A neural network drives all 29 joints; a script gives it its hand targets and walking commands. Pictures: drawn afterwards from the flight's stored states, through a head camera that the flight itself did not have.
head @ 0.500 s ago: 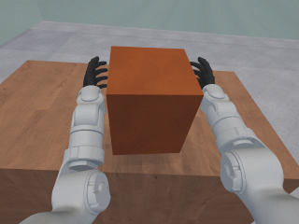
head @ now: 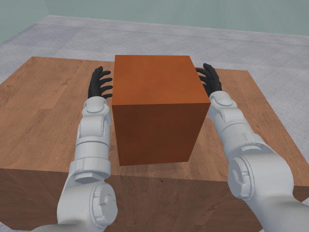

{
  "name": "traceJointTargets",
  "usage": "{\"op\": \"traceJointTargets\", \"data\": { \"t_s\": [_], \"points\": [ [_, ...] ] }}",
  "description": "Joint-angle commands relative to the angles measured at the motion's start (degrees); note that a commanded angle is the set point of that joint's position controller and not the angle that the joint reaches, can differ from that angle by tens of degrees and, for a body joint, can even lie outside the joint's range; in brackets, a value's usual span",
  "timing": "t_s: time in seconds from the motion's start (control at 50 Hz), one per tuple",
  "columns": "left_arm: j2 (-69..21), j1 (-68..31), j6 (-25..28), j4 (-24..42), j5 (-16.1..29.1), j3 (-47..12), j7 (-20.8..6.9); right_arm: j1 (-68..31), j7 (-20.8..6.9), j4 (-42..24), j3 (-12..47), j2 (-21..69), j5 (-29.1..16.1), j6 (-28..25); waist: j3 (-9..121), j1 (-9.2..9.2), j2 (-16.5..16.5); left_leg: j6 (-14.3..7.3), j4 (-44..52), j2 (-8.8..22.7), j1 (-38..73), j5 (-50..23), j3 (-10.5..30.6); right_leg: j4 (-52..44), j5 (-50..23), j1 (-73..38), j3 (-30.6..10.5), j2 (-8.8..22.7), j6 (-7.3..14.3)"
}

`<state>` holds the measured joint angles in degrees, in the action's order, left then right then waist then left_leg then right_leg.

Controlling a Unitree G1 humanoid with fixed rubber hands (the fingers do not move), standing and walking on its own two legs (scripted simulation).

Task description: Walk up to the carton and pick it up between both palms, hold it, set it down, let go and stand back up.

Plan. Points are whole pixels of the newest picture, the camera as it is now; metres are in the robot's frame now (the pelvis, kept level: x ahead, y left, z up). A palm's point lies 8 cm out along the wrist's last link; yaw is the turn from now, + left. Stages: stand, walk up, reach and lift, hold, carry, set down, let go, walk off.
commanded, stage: set down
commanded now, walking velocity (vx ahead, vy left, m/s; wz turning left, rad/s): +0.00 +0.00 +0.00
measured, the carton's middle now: (153, 111) +0.44 +0.02 +0.11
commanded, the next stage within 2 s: none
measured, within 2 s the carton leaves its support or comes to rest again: rests again in 1.12 s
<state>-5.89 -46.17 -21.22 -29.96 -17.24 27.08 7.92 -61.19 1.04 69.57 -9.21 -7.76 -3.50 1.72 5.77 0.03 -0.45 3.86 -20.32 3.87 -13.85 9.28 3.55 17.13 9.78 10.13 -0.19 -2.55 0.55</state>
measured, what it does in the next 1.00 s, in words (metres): stands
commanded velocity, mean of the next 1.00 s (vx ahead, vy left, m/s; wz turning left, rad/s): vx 0.00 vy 0.00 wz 0.00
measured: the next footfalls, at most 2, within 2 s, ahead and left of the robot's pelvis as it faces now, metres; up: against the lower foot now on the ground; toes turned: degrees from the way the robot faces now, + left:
none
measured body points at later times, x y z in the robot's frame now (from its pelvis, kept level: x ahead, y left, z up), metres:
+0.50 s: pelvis +0.01 +0.00 +0.00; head +0.02 +0.01 +0.45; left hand +0.43 +0.17 +0.15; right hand +0.47 -0.13 +0.16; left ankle +0.01 +0.16 -0.75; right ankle -0.01 -0.11 -0.75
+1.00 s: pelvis +0.03 -0.01 +0.00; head +0.06 -0.01 +0.45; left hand +0.43 +0.16 +0.11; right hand +0.49 -0.14 +0.13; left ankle +0.01 +0.15 -0.75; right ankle -0.01 -0.11 -0.75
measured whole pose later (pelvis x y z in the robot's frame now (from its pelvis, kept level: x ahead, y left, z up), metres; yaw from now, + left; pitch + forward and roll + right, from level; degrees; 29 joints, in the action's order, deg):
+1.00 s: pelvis +0.03 -0.01 +0.00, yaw +0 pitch +5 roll +0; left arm -11.6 -41.5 -13.4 -30.0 -20.8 31.2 9.0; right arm -59.2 -3.3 70.0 -15.5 -7.5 6.3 -3.8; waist 1.5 -1.5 -0.1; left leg 3.9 -20.3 4.7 -13.8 10.2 -0.4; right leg 17.7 11.9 10.3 -0.1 -2.6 1.2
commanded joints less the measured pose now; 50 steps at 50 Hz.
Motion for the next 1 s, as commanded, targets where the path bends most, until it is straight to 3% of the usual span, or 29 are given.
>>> {"op": "traceJointTargets", "data": {
  "t_s": [0.0,0.12,0.18,0.38,0.64,0.8,0.88,0.98],
  "points": [
    [-22.96,-37.54,2.66,-4.27,-1.79,-15.83,-5.25,-33.08,-9.96,-10.15,-0.28,25.55,3.81,-2.69,22.59,-7.47,3.97,0.67,0.68,-3.02,16.80,-22.23,-8.76,-1.13,-9.67,-2.73,7.08,-2.05,-1.85],
    [-25.08,-38.50,5.32,-2.73,-1.71,-16.81,-3.28,-34.48,-11.32,-12.41,-0.66,26.69,5.36,-5.08,31.01,-8.91,5.66,1.30,-0.66,-2.56,18.75,-25.50,-9.11,-0.48,-10.13,0.58,7.79,-2.71,-1.11],
    [-25.40,-38.23,6.08,-2.74,-1.93,-17.08,-2.59,-33.80,-11.68,-11.63,-1.64,26.45,6.20,-5.71,31.42,-8.70,5.98,1.53,-1.34,-2.20,19.78,-26.86,-9.11,-0.93,-8.97,3.25,8.03,-2.88,-0.54],
    [-21.53,-34.53,4.51,-5.55,-5.30,-11.32,-3.93,-27.79,-12.59,-6.54,-4.86,23.41,9.44,-3.50,20.61,-8.87,3.14,-0.02,1.17,-2.42,15.17,-23.40,-9.86,-1.83,-7.87,0.64,6.71,-2.05,-1.05],
    [-27.30,-32.93,9.45,-0.65,-3.65,-16.78,-1.46,-27.81,-12.95,-10.31,-3.86,27.42,11.23,-9.19,35.38,-9.27,6.02,1.86,-5.40,-0.95,23.15,-43.09,-9.36,-0.63,-15.45,8.80,8.24,-3.44,0.26],
    [-25.04,-29.54,9.50,-3.89,-5.69,-13.22,-2.68,-23.72,-12.04,-4.44,-4.03,26.69,12.36,-8.11,24.96,-10.01,2.83,0.41,-3.69,-1.34,17.26,-38.97,-10.77,0.05,-19.88,3.70,6.72,-2.27,-0.91],
    [-24.55,-27.77,9.11,-4.99,-6.50,-11.30,-3.53,-22.90,-12.10,-4.58,-3.06,27.11,12.22,-7.49,22.98,-10.53,1.67,-0.68,-2.31,-1.77,13.86,-35.44,-11.17,1.06,-22.56,0.09,5.80,-1.56,-1.38],
    [-25.75,-27.48,10.76,-3.22,-5.98,-12.08,-3.11,-23.41,-12.34,-7.96,-1.93,28.87,12.48,-9.16,28.95,-11.04,2.15,-0.70,-3.20,-1.65,14.06,-37.03,-11.27,2.56,-25.61,0.45,5.96,-1.61,-1.40]
  ]
}}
